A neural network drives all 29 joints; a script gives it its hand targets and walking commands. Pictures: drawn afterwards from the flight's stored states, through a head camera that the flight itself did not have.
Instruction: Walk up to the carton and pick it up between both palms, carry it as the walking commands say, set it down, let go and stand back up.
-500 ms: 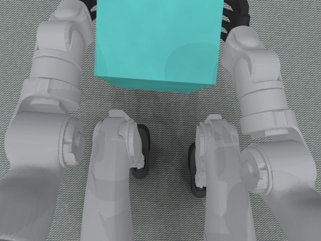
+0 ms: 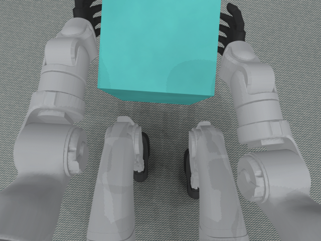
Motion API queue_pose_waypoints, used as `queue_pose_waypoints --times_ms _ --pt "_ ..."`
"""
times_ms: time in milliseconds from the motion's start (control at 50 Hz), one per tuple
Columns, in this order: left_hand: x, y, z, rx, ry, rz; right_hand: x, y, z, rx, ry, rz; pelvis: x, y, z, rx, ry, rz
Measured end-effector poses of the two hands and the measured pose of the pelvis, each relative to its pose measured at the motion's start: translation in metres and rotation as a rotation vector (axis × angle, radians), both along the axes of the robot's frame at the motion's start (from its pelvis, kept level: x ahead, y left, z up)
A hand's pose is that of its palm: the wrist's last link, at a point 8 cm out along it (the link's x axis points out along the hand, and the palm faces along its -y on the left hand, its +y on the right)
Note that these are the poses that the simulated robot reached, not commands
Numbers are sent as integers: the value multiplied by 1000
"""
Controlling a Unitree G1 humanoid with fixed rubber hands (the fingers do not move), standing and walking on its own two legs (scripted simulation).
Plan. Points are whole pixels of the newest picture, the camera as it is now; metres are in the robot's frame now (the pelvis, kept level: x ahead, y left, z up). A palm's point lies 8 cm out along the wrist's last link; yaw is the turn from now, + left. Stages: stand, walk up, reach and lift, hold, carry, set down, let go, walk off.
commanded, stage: reach and lift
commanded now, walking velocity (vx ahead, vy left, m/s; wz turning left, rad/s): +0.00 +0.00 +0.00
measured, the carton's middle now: (159, 53) +0.52 +0.03 -0.10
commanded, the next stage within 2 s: none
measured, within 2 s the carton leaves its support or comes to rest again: neither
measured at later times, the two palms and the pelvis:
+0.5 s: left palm (73, 7) +0.53 +0.16 +0.05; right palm (252, 36) +0.49 -0.13 +0.03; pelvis +0.00 +0.01 +0.06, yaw -2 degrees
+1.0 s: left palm out of the picture +0.51 +0.15 +0.12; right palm (289, 21) +0.47 -0.14 +0.11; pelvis +0.00 +0.00 +0.11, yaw -3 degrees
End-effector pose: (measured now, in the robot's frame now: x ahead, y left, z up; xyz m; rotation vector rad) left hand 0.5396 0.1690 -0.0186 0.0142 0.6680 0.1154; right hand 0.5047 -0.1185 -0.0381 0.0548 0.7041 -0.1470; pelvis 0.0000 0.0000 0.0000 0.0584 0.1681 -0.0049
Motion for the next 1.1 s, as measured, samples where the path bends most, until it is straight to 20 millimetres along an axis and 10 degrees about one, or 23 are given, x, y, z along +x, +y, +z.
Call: queue_pose_waypoints --times_ms 1100 --pt "-37 -23 152 6 -8 -56 -42 -24 163 9 -11 -62 4 1 127 -1 -169 -55"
